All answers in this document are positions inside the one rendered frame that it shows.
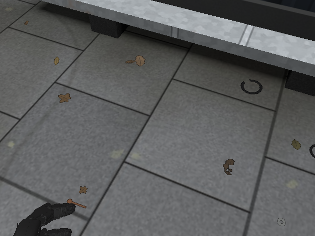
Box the robot left hand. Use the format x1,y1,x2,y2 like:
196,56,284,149
13,203,76,236

